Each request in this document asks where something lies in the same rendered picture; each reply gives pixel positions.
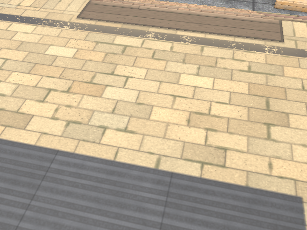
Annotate stairs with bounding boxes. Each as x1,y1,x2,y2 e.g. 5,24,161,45
104,0,274,20

